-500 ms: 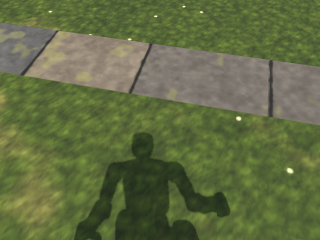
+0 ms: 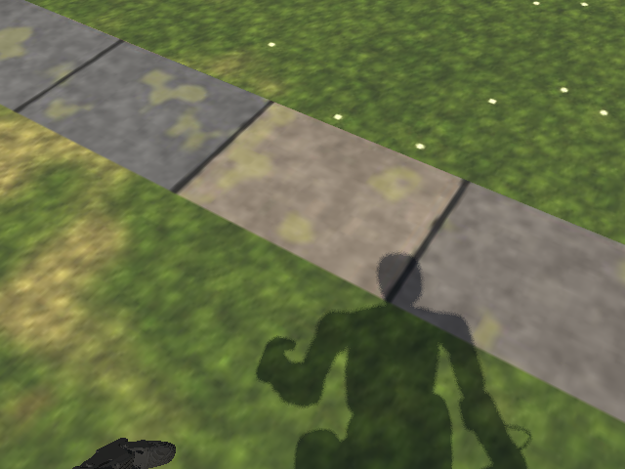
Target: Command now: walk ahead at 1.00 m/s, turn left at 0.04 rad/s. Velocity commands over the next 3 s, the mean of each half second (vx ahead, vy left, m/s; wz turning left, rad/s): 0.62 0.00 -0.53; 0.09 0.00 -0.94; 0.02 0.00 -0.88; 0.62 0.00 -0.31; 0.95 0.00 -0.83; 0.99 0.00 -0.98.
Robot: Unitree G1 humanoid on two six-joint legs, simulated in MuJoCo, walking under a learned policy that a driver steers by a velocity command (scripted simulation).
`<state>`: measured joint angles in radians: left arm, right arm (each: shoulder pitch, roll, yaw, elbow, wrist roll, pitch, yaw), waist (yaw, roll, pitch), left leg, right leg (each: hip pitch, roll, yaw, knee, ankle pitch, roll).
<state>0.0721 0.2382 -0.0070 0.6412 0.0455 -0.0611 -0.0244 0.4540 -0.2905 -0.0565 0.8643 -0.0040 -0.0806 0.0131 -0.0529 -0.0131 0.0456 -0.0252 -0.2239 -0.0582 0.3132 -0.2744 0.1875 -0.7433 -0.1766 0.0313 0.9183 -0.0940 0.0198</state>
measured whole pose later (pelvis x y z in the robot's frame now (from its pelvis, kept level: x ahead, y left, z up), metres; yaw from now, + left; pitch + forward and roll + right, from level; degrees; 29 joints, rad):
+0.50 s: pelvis +0.38 -0.07 +0.00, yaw -21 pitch +1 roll +0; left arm 0.41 0.30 0.07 0.82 -0.01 -0.01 -0.01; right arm 0.00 -0.25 0.04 0.60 -0.04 -0.03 -0.02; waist 0.08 0.02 0.10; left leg -0.70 0.03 -0.14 0.86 -0.16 -0.04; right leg -0.23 0.21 0.16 0.43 -0.19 -0.13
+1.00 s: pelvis +0.50 -0.06 +0.00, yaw -49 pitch +0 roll +1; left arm 0.15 0.33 0.07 0.62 0.01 0.11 -0.06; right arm 0.22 -0.30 -0.03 0.66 -0.04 0.01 -0.03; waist -0.02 -0.02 0.07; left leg -0.31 0.08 0.18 0.45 -0.13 0.02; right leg -0.44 -0.02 -0.02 0.93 -0.42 0.03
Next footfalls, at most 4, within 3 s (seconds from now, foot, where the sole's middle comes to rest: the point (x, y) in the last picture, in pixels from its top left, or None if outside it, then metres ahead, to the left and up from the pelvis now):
0.20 right None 0.41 -0.12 -0.77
0.64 left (341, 382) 0.67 -0.06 -0.77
1.10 right None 0.43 -0.15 -0.77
1.54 left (362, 406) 0.61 -0.10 -0.77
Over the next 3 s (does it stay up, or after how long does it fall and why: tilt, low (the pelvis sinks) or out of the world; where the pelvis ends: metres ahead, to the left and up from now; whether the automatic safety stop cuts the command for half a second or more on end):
stays up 0.21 -1.08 -0.04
